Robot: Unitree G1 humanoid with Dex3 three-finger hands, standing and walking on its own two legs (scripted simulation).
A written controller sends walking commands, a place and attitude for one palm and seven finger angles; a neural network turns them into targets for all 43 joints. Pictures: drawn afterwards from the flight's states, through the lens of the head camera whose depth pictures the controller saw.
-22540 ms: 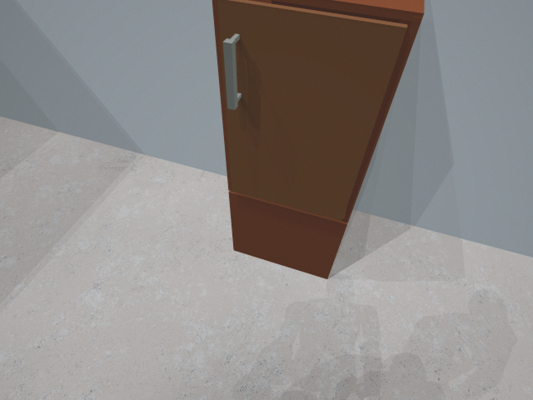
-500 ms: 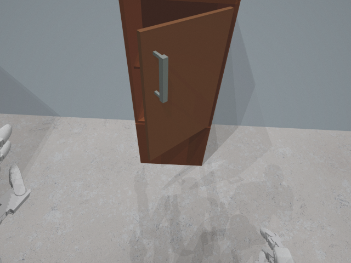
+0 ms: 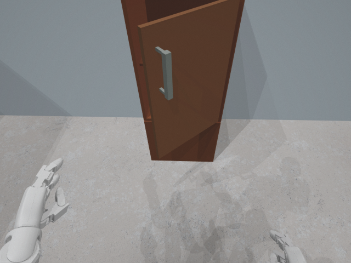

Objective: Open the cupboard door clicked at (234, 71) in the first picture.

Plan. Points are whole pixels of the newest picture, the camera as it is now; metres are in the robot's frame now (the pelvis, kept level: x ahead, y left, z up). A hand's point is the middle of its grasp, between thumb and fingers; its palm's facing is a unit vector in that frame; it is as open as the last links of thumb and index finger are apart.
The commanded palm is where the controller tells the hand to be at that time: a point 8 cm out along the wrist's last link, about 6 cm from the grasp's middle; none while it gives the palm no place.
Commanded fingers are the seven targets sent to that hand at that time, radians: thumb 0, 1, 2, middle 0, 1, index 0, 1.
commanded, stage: let the arm hang, fingers relaxed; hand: left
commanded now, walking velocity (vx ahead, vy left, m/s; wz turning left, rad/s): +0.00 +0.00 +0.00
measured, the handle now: (164, 74) +0.62 +0.08 +0.11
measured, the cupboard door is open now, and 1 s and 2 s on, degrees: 41 41 41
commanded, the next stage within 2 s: look to check the result in 1.00 s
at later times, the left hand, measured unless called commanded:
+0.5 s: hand out of the picture +0.00 +0.18 -0.16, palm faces +0.02 -0.96 -0.28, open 7.3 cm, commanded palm none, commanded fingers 0.00 0.90 0.90 -0.20 -0.30 -0.20 -0.30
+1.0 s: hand out of the picture +0.09 +0.16 -0.15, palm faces +0.00 -0.97 -0.26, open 7.4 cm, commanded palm none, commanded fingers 0.00 0.90 0.90 -0.20 -0.30 -0.20 -0.30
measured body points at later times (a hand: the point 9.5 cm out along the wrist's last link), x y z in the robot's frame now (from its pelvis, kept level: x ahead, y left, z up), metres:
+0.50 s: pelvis +0.00 -0.03 +0.01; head +0.02 -0.04 +0.46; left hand +0.00 +0.23 -0.14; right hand +0.02 -0.29 -0.15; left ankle +0.03 +0.07 -0.73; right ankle +0.02 -0.11 -0.73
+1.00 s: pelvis +0.03 -0.05 +0.01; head +0.04 -0.06 +0.46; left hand +0.09 +0.21 -0.13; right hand +0.06 -0.31 -0.14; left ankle +0.03 +0.07 -0.73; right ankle +0.02 -0.11 -0.73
